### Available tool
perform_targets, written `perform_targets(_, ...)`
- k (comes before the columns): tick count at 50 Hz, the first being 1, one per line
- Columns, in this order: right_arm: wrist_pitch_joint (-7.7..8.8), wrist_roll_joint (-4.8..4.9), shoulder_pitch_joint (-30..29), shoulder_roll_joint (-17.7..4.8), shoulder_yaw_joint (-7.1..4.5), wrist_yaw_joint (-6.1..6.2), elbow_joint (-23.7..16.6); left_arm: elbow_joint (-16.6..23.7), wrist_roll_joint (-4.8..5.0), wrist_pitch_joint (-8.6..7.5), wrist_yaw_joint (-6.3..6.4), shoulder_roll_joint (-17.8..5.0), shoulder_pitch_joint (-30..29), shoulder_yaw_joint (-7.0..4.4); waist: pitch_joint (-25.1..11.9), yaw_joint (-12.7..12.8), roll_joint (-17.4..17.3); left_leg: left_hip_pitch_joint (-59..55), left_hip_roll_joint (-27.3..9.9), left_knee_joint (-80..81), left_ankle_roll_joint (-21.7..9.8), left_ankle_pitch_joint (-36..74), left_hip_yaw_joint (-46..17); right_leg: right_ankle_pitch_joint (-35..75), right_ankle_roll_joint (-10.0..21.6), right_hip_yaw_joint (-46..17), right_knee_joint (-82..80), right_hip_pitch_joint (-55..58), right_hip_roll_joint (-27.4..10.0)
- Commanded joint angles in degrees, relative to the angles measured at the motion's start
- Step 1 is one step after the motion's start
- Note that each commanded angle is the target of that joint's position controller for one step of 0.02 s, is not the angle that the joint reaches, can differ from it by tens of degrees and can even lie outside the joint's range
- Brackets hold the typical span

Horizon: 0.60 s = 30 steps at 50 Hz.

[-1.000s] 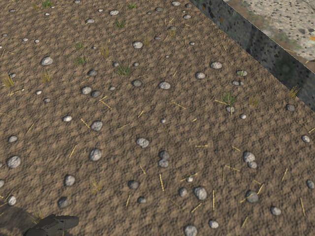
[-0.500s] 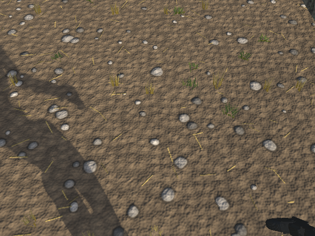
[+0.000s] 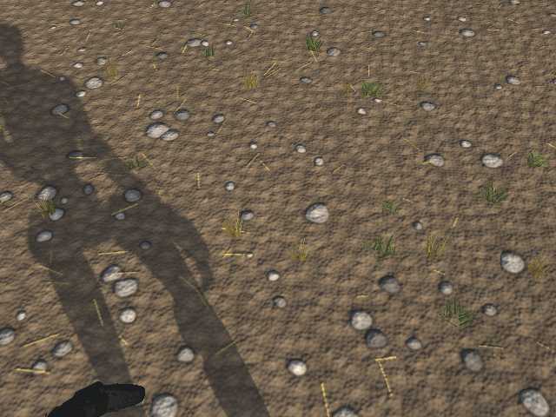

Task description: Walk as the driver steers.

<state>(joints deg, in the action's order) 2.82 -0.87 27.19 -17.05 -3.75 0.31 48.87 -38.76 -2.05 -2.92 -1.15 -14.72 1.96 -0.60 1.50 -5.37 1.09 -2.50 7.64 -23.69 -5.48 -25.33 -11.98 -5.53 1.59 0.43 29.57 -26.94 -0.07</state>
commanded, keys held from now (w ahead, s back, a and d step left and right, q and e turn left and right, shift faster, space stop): w+e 0.80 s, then e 0.20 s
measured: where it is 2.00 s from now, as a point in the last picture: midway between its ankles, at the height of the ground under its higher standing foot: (321, 376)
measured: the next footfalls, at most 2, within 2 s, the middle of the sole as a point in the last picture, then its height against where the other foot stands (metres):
left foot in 0.50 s outside the picture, level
right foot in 1.00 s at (357, 360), level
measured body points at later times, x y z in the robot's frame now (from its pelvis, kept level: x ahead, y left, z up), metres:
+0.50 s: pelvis +0.26 -0.01 +0.01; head +0.29 -0.01 +0.45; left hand +0.25 +0.27 -0.13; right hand +0.47 -0.26 -0.07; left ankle +0.38 +0.07 -0.73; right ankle +0.12 -0.10 -0.72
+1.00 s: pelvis +0.48 -0.09 +0.00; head +0.51 -0.11 +0.44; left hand +0.78 +0.01 -0.09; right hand +0.34 -0.32 -0.14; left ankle +0.39 +0.07 -0.71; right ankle +0.55 -0.20 -0.73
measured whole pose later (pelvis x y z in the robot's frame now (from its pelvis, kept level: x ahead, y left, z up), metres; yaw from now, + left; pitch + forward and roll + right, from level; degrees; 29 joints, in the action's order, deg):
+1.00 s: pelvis +0.48 -0.09 +0.00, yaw -29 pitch +2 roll +2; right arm 3.3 -0.4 22.7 -14.1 -2.4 1.3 50.0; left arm -39.3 -3.3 -1.3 -3.6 -14.5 2.3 -2.2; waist 3.6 -3.9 1.8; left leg 1.5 -3.2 -31.7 1.1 -26.7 14.7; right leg -4.3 5.6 4.2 31.1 -27.4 1.0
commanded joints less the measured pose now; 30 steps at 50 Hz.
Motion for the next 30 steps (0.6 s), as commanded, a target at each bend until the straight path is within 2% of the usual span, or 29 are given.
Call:
perform_targets(1, 1.53, 0.85, 0.43, -3.03, -0.24, -0.16, -4.68, -1.95, -1.50, -1.51, 2.14, -14.62, 24.21, -4.58, -17.01, 11.90, 6.00, 19.78, -5.01, -35.79, 0.10, 26.66, 2.72, -13.72, 7.65, -22.06, -4.37, 37.87, -16.61)
perform_targets(2, 1.39, 1.06, 6.65, -2.68, -0.30, -0.38, -4.13, -3.83, -0.77, -0.75, 1.58, -17.53, 23.71, -5.61, -18.07, 8.12, 16.76, 32.63, 2.46, -45.95, 1.39, -5.34, 4.41, -13.01, 13.84, -46.47, -13.53, 41.44, -23.80)
perform_targets(3, 0.89, -0.96, 2.33, -5.46, -0.48, -0.12, -3.20, -3.28, 0.92, -0.27, 1.00, -11.78, 18.54, -4.63, -8.48, 6.52, 6.18, 37.41, -2.29, -48.98, 0.71, -0.93, 2.60, -20.18, 13.48, -43.49, -14.57, 34.15, -21.17)
perform_targets(4, 0.94, -1.44, -3.26, -5.66, -0.38, -0.67, -4.12, -2.68, 1.49, -0.27, 0.57, -8.07, 14.25, -3.84, -2.61, 6.07, 1.40, 37.28, -5.19, -46.81, 0.98, 4.14, 4.82, -17.14, 12.64, -33.94, -14.90, 27.13, -18.15)
perform_targets(5, 1.00, -1.58, -6.48, -5.14, -0.15, -1.00, -4.96, -2.86, 1.13, -0.39, 0.30, -6.31, 12.60, -3.30, -0.97, 5.51, 0.36, 36.41, -7.26, -43.75, 1.30, 6.74, 6.33, -10.43, 11.36, -27.90, -15.66, 23.56, -14.84)
perform_targets(6, 0.71, -2.07, -7.72, -4.71, -0.01, -1.30, -5.55, -3.71, 1.28, -0.67, 0.28, -5.82, 13.19, -3.02, 0.00, 4.91, 2.07, 35.59, -8.53, -41.35, 2.00, 7.38, 7.35, -2.88, 10.79, -24.00, -16.00, 21.43, -12.38)
perform_targets(7, 0.34, -2.39, -7.36, -3.96, 0.33, -1.55, -5.50, -4.68, 1.47, -1.02, 0.17, -5.79, 13.98, -2.96, -0.73, 4.28, 3.61, 33.76, -9.07, -39.67, 2.86, 7.77, 8.05, 3.01, 10.63, -21.36, -16.25, 20.21, -10.70)
perform_targets(9, 0.03, -2.42, -8.10, -2.79, 0.86, -1.80, -5.93, -6.44, 1.94, -1.75, 0.01, -6.65, 16.97, -3.32, -1.83, 4.06, 3.92, 33.40, -9.24, -37.08, 4.35, 7.80, 9.43, 11.13, 11.87, -19.03, -16.45, 20.03, -9.66)
perform_targets(12, -0.22, -2.16, -15.14, -1.86, 1.67, -1.90, -8.23, -7.93, 2.16, -1.52, 0.47, -7.69, 19.65, -3.85, 0.28, 5.19, 3.57, 36.51, -10.22, -29.49, 6.53, 11.32, 11.06, 9.48, 12.77, -17.31, -18.92, 18.49, -8.53)
perform_targets(14, -0.17, -1.89, -20.84, -1.19, 2.29, -2.01, -9.99, -8.64, 2.20, -1.20, 0.58, -7.57, 21.34, -4.01, 1.30, 6.61, 3.51, 36.28, -10.17, -22.58, 7.48, 15.99, 11.74, 8.41, 11.80, -16.38, -19.44, 17.59, -7.21)
perform_targets(19, 0.45, -0.81, -28.96, -1.22, 2.90, -1.79, -12.57, -9.67, 1.65, -0.69, 0.77, -8.78, 25.54, -4.75, 0.16, 9.40, 3.40, 32.41, -7.99, -12.76, 7.79, 21.18, 12.06, 14.16, 10.05, -17.52, -14.99, 19.93, -7.17)
perform_targets(20, 0.68, -0.67, -29.43, -1.52, 2.85, -1.64, -12.92, -9.60, 1.49, -0.53, 0.90, -9.02, 25.61, -4.88, -0.01, 9.34, 3.59, 31.21, -7.64, -11.50, 7.45, 20.33, 11.75, 15.15, 9.66, -18.44, -13.66, 20.40, -7.56)
perform_targets(22, 1.19, -0.55, -26.83, -2.59, 2.46, -1.27, -12.52, -8.94, 1.27, -0.24, 1.25, -9.72, 23.96, -5.23, -0.63, 7.48, 3.98, 25.17, -6.84, -7.72, 6.39, 17.41, 11.02, 15.16, 8.24, -20.51, -10.59, 19.56, -7.97)
perform_targets(23, 1.54, -0.53, -23.06, -3.28, 2.08, -0.92, -11.39, -8.52, 1.32, -0.20, 1.31, -10.15, 22.62, -5.39, -1.68, 5.53, 3.70, 19.27, -5.95, -4.87, 5.61, 16.32, 11.22, 16.25, 7.36, -20.92, -7.39, 18.18, -7.23)
perform_targets(24, 2.21, -0.93, -17.27, -4.87, 1.36, -0.26, -9.65, -8.29, 1.64, -0.42, 1.10, -9.82, 21.92, -5.33, -4.54, 2.75, 1.20, 10.10, -6.63, -1.27, 4.19, 16.71, 10.44, 16.55, 6.00, -19.24, -0.04, 15.68, -4.37)
perform_targets(25, 2.83, -2.11, -9.36, -9.00, 0.20, 0.73, -8.93, -6.76, 2.33, -0.95, 0.72, -7.28, 21.19, -4.67, -11.10, -0.67, -4.74, -1.37, -17.11, 1.48, 1.20, 8.33, 0.31, 8.38, 4.32, -15.17, 13.50, 10.19, -0.80)
perform_targets(26, 2.16, -3.01, -5.99, -13.18, -0.71, 1.45, -9.17, -5.03, 3.45, -0.98, 0.84, -1.84, 24.32, -3.49, -15.67, 0.09, -14.14, -12.98, -31.22, 6.23, -2.53, 0.50, -19.21, -21.95, 2.69, -7.16, 27.75, -4.41, 6.45)
perform_targets(27, 1.08, -1.94, -7.09, -12.78, -1.25, 1.34, -8.43, -5.06, 2.13, -0.07, 1.21, -6.00, 26.99, -4.17, -15.16, 2.50, -15.13, -9.24, -34.14, 8.59, -6.71, -5.88, -30.90, -25.89, 3.04, -4.98, 35.60, -10.77, 4.52)
perform_targets(28, 0.90, -1.48, -10.49, -6.68, 0.02, 0.95, -9.29, -6.29, 1.11, 0.69, 1.08, -7.52, 24.04, -4.57, -7.81, 3.25, -6.67, -2.98, -30.84, 9.32, -5.94, -7.53, -23.70, -20.95, 3.24, -6.06, 38.26, -11.79, 1.01)
perform_targets(29, 1.20, -1.10, -12.86, -3.58, 0.79, 0.61, -9.23, -6.09, 0.87, 0.83, 0.36, -6.37, 20.86, -4.43, -2.95, 3.67, -4.34, 2.83, -27.25, 10.70, -4.73, -0.43, -14.72, -16.93, 2.68, -5.59, 36.93, -10.93, -0.39)
perform_targets(30, 1.52, -1.26, -13.83, -2.44, 1.11, 0.52, -9.02, -6.04, 0.68, 1.19, -0.13, -5.41, 19.82, -4.38, -1.43, 4.59, -5.68, 5.94, -24.74, 11.96, -3.25, 6.69, -8.14, -14.84, 2.09, -5.02, 35.39, -9.34, -1.73)
Velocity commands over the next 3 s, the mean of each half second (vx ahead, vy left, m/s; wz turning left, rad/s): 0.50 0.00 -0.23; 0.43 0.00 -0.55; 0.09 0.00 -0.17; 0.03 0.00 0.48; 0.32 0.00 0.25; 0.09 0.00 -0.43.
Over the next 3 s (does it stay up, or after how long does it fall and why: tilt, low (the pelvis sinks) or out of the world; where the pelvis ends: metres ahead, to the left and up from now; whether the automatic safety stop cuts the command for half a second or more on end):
stays up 0.77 -0.14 0.00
